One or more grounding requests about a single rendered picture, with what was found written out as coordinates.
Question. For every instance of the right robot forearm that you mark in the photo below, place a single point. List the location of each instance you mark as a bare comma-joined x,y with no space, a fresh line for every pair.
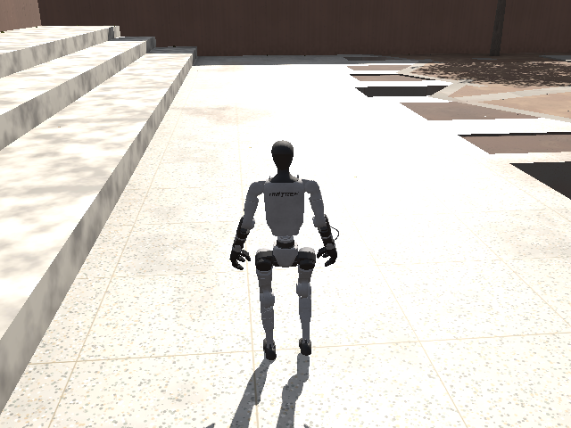
326,235

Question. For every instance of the robot left upper arm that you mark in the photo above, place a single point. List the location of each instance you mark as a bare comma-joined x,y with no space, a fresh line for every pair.
256,188

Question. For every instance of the left robot forearm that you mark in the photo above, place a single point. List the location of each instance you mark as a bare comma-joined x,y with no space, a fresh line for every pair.
241,235

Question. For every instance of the robot right upper arm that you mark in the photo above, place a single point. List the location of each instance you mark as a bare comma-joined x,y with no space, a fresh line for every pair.
316,202

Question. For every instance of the robot torso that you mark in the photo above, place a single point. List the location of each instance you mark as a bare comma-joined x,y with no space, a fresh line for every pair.
284,206

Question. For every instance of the robot left hand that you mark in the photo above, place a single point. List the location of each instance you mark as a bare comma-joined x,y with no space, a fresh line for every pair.
234,256

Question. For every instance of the robot left thigh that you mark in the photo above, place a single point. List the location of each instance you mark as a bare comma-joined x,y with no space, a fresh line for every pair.
264,265

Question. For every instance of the robot right hand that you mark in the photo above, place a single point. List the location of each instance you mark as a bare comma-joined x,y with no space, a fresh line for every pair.
332,253

